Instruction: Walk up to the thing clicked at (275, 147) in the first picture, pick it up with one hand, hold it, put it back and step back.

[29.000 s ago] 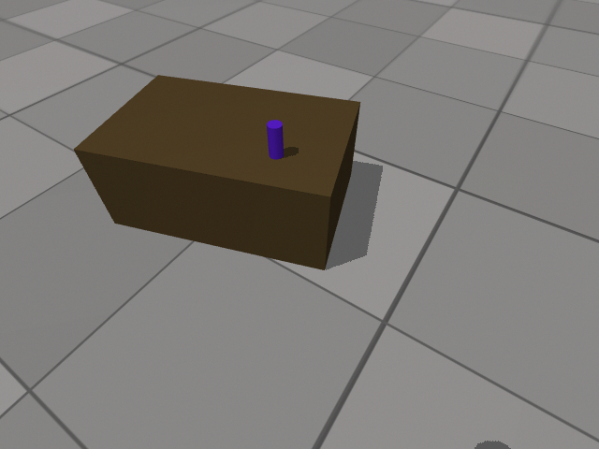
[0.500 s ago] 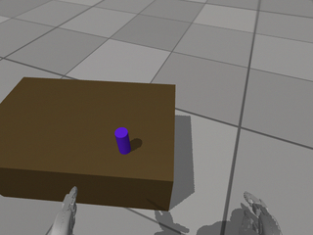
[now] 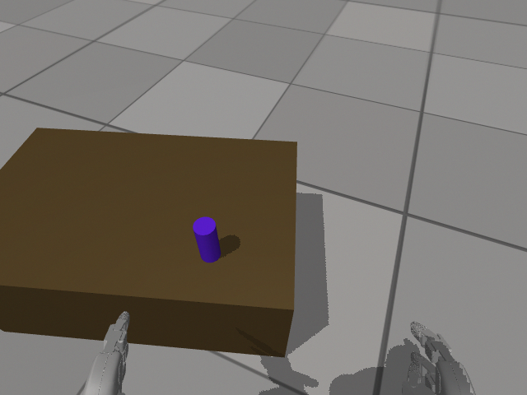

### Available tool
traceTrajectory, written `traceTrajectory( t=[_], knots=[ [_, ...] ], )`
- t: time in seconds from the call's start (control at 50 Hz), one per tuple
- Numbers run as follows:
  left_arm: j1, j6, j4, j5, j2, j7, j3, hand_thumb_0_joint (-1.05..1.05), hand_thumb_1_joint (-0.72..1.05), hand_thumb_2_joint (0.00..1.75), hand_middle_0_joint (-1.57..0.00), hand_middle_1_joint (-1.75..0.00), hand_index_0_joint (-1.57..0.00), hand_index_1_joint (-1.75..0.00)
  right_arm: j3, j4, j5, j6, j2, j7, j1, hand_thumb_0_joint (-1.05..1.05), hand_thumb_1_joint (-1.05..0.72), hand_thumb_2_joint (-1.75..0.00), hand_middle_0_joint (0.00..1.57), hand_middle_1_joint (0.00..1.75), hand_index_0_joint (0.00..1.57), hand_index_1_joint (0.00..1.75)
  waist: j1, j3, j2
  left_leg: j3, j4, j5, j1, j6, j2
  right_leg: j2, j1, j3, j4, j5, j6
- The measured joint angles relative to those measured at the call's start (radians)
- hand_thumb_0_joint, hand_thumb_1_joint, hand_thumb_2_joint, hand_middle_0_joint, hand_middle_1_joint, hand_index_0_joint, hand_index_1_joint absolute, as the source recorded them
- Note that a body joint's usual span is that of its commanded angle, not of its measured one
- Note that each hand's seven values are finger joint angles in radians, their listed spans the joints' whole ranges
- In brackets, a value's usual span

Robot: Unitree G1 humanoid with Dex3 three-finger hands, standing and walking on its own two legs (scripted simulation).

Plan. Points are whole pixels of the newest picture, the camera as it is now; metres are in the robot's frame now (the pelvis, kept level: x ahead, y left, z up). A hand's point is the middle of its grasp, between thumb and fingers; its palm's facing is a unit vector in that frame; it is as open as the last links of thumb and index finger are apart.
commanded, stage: home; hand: left
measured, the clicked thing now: (207, 240) +0.53 +0.17 -0.23
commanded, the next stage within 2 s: stand in 0.84 s
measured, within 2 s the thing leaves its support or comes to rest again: neither
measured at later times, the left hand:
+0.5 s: hand (145, 390) +0.16 +0.18 -0.05, palm faces +0.13 -0.96 -0.25, open 17.6 cm
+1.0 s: hand out of the picture +0.15 +0.18 -0.05, palm faces +0.14 -0.95 -0.28, open 17.5 cm
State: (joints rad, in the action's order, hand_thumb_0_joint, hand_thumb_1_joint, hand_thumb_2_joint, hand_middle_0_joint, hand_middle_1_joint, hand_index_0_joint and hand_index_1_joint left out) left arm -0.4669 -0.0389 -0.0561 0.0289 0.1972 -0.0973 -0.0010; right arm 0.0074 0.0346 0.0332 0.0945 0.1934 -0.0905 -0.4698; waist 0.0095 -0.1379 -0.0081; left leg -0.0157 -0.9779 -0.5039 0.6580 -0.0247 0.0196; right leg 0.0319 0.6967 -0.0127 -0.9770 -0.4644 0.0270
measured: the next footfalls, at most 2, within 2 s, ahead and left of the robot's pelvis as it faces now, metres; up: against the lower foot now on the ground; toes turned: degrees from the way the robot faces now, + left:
none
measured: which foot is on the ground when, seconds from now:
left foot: down 0.00-1.00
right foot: down 0.00-1.00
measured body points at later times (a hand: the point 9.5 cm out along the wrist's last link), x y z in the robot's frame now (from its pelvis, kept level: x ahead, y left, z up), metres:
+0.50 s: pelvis +0.00 +0.00 +0.00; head +0.03 +0.01 +0.45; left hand +0.15 +0.23 -0.03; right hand +0.16 -0.24 -0.06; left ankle -0.01 +0.13 -0.68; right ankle +0.01 -0.14 -0.68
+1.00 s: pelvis -0.01 -0.01 +0.00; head +0.01 +0.00 +0.45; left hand +0.14 +0.23 -0.03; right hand +0.16 -0.25 -0.07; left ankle -0.01 +0.13 -0.68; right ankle +0.01 -0.14 -0.68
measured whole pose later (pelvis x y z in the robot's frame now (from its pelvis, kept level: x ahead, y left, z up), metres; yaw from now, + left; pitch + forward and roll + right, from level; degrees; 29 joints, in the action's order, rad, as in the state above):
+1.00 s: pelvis -0.01 -0.01 +0.00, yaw +1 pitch +8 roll -1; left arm -0.49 -0.19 0.02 0.01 0.20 -0.14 0.00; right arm -0.01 0.47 0.02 -0.10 0.21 -0.14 -0.28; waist -0.02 -0.11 0.02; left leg -0.06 -0.99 -0.49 0.64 -0.04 0.04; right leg 0.02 0.65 0.03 -0.95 -0.44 0.01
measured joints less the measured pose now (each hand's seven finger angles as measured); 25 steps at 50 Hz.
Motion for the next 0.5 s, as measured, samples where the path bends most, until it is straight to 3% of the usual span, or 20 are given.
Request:
traceTrajectory(
  t=[0.32, 0.4, 0.5],
  knots=[
    [-0.008, -0.005, 0.015, -0.002, 0.002, 0.009, 0.004, -0.01, -0.55, 0.05, -0.05, -0.05, -0.05, -0.06, 0.002, -0.007, -0.003, 0.012, -0.002, 0.009, -0.001, 0.02, -0.9, -0.9, 0.2, 0.3, 0.21, 0.3, 0.0, -0.004, 0.002, -0.001, -0.009, -0.01, -0.001, 0.002, -0.001, 0.001, -0.004, 0.001, -0.005, -0.008, 0.002],
    [-0.032, -0.023, 0.034, -0.005, 0.003, -0.006, 0.009, -0.01, -0.56, 0.04, -0.05, -0.05, -0.05, -0.05, -0.018, 0.138, 0.001, -0.018, 0.017, 0.001, 0.067, 0.02, -0.9, -0.9, 0.2, 0.3, 0.21, 0.3, -0.017, 0.001, 0.006, -0.011, -0.013, -0.011, -0.007, 0.0, 0.007, -0.006, -0.019, 0.012, 0.006, -0.002, 0.0],
    [-0.044, -0.05, 0.052, -0.007, 0.011, -0.021, -0.001, -0.01, -0.57, 0.03, -0.05, -0.04, -0.05, -0.05, -0.014, 0.269, 0.0, -0.042, 0.024, -0.015, 0.109, 0.02, -0.9, -0.9, 0.2, 0.3, 0.21, 0.3, -0.018, 0.009, 0.01, -0.024, -0.021, -0.011, -0.009, -0.002, 0.011, -0.01, -0.03, 0.024, 0.011, 0.002, -0.002]
  ],
)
